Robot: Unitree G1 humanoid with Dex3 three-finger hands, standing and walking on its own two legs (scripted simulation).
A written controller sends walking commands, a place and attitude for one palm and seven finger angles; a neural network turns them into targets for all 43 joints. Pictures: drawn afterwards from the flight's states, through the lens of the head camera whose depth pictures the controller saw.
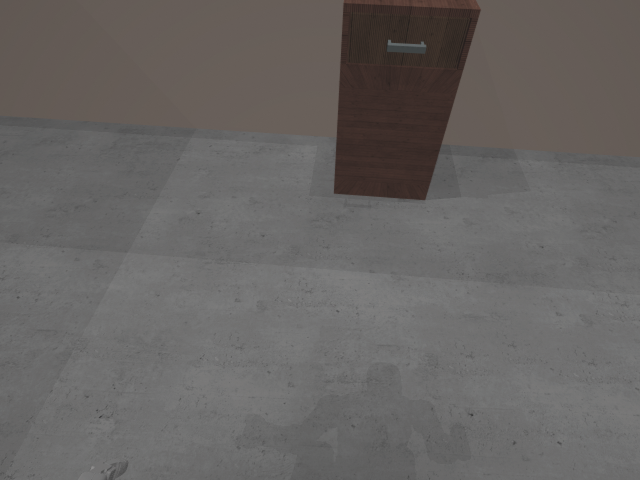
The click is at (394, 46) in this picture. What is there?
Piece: drawer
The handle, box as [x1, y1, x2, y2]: [387, 40, 425, 53]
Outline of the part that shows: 387,43 387,51 424,53 425,51 425,45 421,41 419,44 391,43 390,40 388,40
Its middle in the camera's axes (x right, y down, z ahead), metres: +0.28 -0.65 +1.30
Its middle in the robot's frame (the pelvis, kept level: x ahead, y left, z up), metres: +1.41 -0.22 -0.06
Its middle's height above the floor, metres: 0.71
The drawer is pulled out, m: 0.00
